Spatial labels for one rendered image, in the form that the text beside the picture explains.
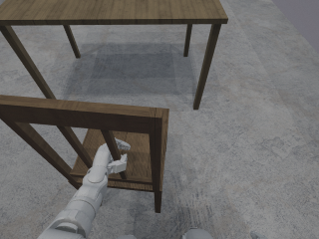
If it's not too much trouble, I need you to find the left robot hand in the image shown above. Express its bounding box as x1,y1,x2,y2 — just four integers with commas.
92,138,131,174

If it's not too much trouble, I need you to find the left robot forearm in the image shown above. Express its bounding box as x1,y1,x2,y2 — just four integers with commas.
37,165,109,239

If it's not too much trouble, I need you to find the robot right thigh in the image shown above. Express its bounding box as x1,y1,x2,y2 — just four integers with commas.
181,228,213,239

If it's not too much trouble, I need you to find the left robot upper arm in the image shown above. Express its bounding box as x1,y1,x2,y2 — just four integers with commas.
39,228,86,239

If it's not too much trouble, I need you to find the chair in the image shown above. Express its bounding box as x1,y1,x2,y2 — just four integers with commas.
0,95,169,213

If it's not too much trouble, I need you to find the table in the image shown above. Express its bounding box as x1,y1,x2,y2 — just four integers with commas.
0,0,228,111

